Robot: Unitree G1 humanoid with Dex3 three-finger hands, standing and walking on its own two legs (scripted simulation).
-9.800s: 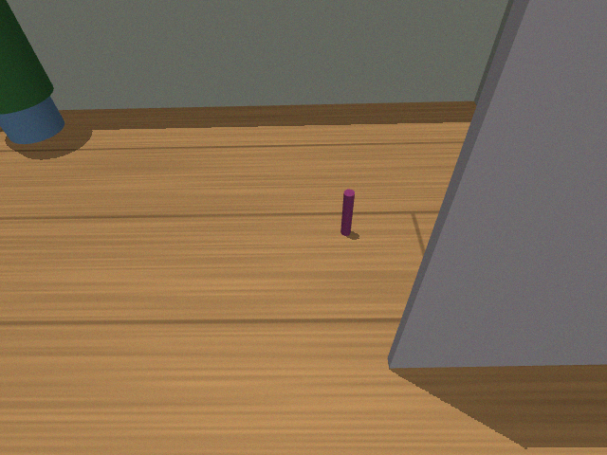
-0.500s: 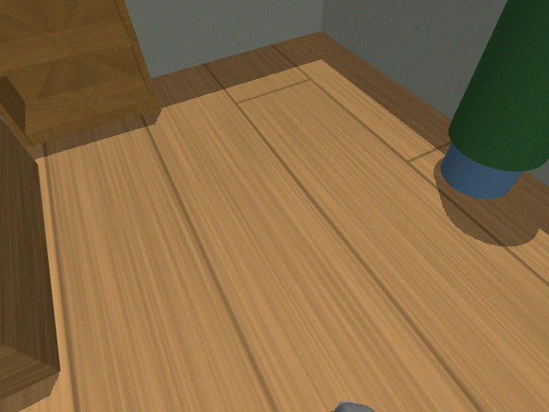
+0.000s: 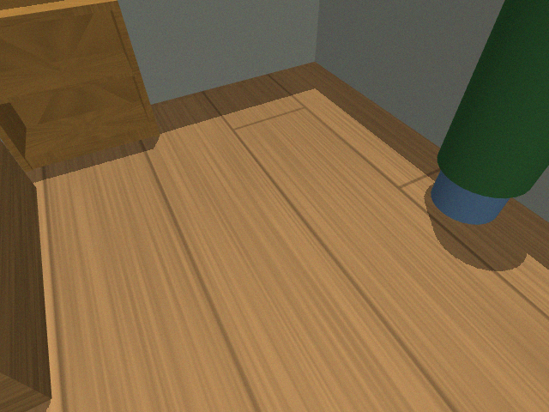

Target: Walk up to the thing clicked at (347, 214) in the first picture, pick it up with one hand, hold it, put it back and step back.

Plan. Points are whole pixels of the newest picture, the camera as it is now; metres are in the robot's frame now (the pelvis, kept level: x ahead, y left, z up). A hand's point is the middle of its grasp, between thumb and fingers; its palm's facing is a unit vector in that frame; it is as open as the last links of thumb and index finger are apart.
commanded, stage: walk up
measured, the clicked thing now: out of the picture -0.85 -1.04 -0.66
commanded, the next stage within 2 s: stand in 0.04 s
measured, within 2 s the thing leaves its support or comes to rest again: neither
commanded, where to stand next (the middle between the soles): +0.07 -0.01 m, yaw +0 degrees
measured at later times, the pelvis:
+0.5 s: pelvis +0.01 -0.01 +0.00, yaw +2 degrees
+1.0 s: pelvis +0.03 -0.02 +0.00, yaw +2 degrees
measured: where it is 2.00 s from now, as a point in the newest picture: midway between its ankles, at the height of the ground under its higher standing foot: outside the picture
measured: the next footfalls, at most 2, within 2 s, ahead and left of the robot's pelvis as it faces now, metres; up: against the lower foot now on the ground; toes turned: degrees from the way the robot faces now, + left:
left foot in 1.32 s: +0.08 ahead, +0.13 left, +0.00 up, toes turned -17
right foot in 1.80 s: -0.04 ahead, -0.08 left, +0.00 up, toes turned -43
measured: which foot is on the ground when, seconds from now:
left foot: down 0.00-1.00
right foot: down 0.00-1.00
